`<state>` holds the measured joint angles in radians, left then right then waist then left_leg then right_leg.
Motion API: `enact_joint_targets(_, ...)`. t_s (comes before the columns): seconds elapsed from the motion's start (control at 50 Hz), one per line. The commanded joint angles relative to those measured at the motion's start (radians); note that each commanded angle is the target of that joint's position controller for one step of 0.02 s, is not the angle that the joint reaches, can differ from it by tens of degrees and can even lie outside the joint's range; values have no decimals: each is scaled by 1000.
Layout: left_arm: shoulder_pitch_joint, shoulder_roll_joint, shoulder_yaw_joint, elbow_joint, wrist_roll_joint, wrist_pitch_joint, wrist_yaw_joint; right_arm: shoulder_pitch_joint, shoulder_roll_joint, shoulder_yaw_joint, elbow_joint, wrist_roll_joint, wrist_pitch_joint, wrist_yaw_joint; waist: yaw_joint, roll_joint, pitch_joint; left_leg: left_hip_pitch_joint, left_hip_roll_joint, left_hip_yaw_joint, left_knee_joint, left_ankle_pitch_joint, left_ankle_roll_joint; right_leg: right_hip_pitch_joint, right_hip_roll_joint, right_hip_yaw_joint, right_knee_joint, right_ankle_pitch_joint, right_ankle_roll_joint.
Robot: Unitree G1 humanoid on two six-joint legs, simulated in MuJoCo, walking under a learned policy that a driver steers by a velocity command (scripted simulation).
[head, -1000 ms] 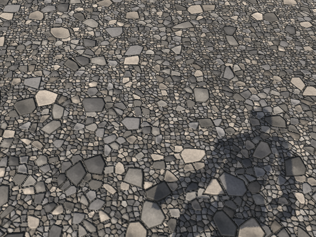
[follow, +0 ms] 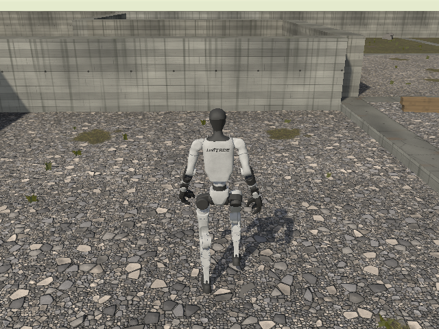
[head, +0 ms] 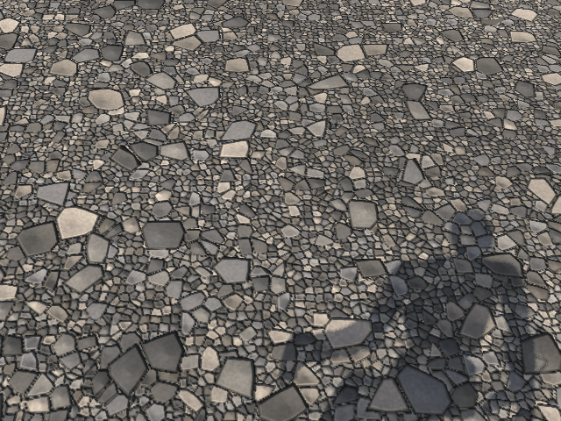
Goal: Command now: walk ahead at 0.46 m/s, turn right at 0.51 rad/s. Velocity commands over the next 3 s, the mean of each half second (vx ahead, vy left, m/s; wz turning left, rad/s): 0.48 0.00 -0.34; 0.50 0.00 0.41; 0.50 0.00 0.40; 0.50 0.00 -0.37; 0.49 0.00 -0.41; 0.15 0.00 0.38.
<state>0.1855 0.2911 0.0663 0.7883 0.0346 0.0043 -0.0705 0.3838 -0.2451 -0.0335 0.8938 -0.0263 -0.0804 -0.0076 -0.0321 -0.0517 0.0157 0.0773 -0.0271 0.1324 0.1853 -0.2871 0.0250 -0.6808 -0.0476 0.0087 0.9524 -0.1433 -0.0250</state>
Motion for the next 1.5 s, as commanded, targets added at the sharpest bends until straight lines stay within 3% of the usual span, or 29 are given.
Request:
enact_joint_targets(0.02,-171,6,-17,-128,1,-14,-22,-23,-130,-24,-40,3,-19,-1,-12,156,120,-103,242,-26,-62,441,107,-13,-8,-66,-168,74,-10)
enact_joint_targets(0.1,-170,23,-15,-148,8,-10,-14,12,-177,-31,-11,4,-10,-10,8,157,69,-7,273,47,100,893,81,150,71,-160,-308,-20,-90)
enact_joint_targets(0.16,164,102,26,-51,20,-25,15,12,-213,-37,-13,3,13,-18,164,135,-146,-122,260,88,630,958,52,601,158,-133,-412,-83,-176)
enact_joint_targets(0.18,254,206,57,-34,28,-25,34,50,-139,-19,-54,11,9,-6,170,-21,-257,-423,197,89,968,446,17,893,-71,186,-462,-282,-252)
enact_joint_targets(0.2,214,281,73,-64,0,-19,37,35,-101,-14,-122,17,-1,9,120,-179,-372,-713,1,-39,1269,-246,-24,1041,-318,756,-616,-241,-378)
enact_joint_targets(0.22,218,258,73,-54,-21,-10,43,-105,-170,-28,-147,6,-8,12,169,-26,-301,-806,47,-186,1297,-151,-13,995,-277,680,-660,-154,-357)
enact_joint_targets(0.26,131,159,46,-36,-24,-18,58,-104,-135,-14,-145,11,-23,14,77,59,-71,-759,133,-171,1122,-25,-5,704,-203,432,-677,66,-292)
enact_joint_targets(0.28,90,121,31,-36,-24,-27,63,-76,-125,-11,-132,-2,-9,15,34,68,-40,-692,154,-173,1059,-24,-10,608,-160,346,-691,154,-264)
enact_joint_targets(0.32,67,75,11,-34,-22,-51,59,3,-102,-5,-92,-20,29,25,-6,48,-53,-585,161,-151,997,-19,-19,515,-122,242,-732,252,-245)
enact_joint_targets(0.38,118,95,12,8,-24,-79,52,-51,-94,-8,-97,-11,54,36,4,24,-2,-640,172,-127,907,77,-24,497,-104,162,-805,249,-221)
enact_joint_targets(0.58,225,66,-15,87,-16,-100,77,-326,-69,-2,-166,1,43,55,92,15,92,-788,75,-107,536,333,17,728,-118,-35,-845,431,-106)
enact_joint_targets(0.64,244,72,-22,115,-10,-97,93,-362,-56,6,-188,-3,38,61,91,9,85,-726,32,-37,427,267,52,814,-139,-84,-773,679,-88)
enact_joint_targets(0.7,222,124,-15,125,1,-86,113,-207,-93,-8,-151,-5,39,49,10,-51,-23,-536,-63,19,400,104,116,872,-159,-119,-490,1140,-61)
enact_joint_targets(0.74,168,149,-11,98,-3,-79,112,80,-163,-43,-72,-23,26,34,-132,-21,-166,-157,-25,-97,286,120,197,669,-141,-152,-60,885,-55)
enact_joint_targets(0.76,213,63,-32,41,-22,-92,95,152,-296,-83,-68,-31,35,19,-107,200,-280,174,271,-516,316,184,343,295,3,-173,350,181,-14)
enact_joint_targets(0.78,189,83,-25,20,-14,-100,84,103,-285,-85,-75,9,42,24,-72,198,-340,283,380,-904,185,267,445,29,142,-6,549,-381,-5)
enact_joint_targets(0.82,82,89,-32,-19,-12,-120,70,-19,-202,-69,-86,26,50,21,-28,46,-83,10,312,-642,104,223,361,-39,12,63,430,-199,-14)
enact_joint_targets(0.86,93,81,-32,-20,7,-93,69,-80,-140,-50,-87,25,46,16,46,9,23,-213,214,-498,53,347,293,63,-33,48,291,-185,14)
enact_joint_targets(0.94,75,48,-42,-49,19,-43,58,-57,-182,-60,-81,26,18,18,66,71,10,-311,125,-393,19,452,270,109,-43,-3,117,-111,68)
enact_joint_targets(1.12,-237,52,-55,-166,-2,-58,49,87,-202,-74,-68,15,34,5,-63,123,13,-117,114,-457,112,530,196,47,15,-9,-296,111,72)
enact_joint_targets(1.18,-164,92,-45,-157,-7,-71,54,25,-225,-80,-96,7,32,-6,-7,137,-1,-129,141,-510,182,563,153,218,41,20,-410,39,35)
enact_joint_targets(1.22,56,141,-22,-95,-4,-88,73,-26,-232,-79,-108,13,21,5,105,89,-98,-200,73,-474,421,649,109,528,58,16,-497,11,-7)
enact_joint_targets(1.24,204,206,-4,-84,16,-98,90,-17,-170,-61,-130,26,11,16,160,-9,-233,-305,8,-405,676,451,85,753,-126,195,-534,-169,-53)
enact_joint_targets(1.26,226,294,18,-90,33,-85,97,89,-76,-40,-161,49,11,15,103,-235,-329,-601,-147,-274,942,-215,52,969,-388,639,-628,-260,-159)
enact_joint_targets(1.28,182,242,18,-85,12,-71,91,110,-152,-45,-137,13,22,8,69,-174,-285,-705,-76,-269,1055,-246,60,899,-391,786,-664,-360,-201)
enact_joint_targets(1.32,86,91,-15,-89,2,-73,78,0,-150,-43,-125,-2,30,20,60,19,-70,-693,-2,-255,1027,-81,50,664,-285,489,-696,-257,-170)
enact_joint_targets(1.34,80,74,-20,-77,4,-78,76,-23,-134,-40,-129,-6,34,28,49,-12,-36,-671,19,-249,983,-58,43,607,-237,383,-715,-152,-147)
enact_joint_targets(1.42,149,84,-16,-8,-19,-110,60,-48,-107,-28,-141,-21,52,46,21,-62,-32,-636,20,-223,890,-42,18,562,-175,231,-735,184,-170)
enact_joint_targets(1.5,172,89,-11,23,-30,-100,56,-225,-69,2,-199,-24,45,55,38,-54,12,-648,75,-129,651,72,-26,515,-127,166,-783,173,-188)
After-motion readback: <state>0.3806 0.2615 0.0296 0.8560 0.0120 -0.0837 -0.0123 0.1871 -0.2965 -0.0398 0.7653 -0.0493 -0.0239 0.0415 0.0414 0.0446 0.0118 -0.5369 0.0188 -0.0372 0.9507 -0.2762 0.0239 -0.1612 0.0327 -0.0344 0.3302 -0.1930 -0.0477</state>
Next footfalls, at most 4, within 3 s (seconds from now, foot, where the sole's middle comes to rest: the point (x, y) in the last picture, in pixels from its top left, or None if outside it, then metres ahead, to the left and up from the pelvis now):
0.16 right None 0.25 -0.12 -0.78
0.74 left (284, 382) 0.58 -0.02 -0.78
1.24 right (329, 270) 0.90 -0.16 -0.78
1.70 left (235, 233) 1.04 0.11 -0.78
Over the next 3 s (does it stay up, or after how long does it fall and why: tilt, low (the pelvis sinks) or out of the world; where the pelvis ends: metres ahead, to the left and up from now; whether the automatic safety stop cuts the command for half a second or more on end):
stays up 1.47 -0.04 0.00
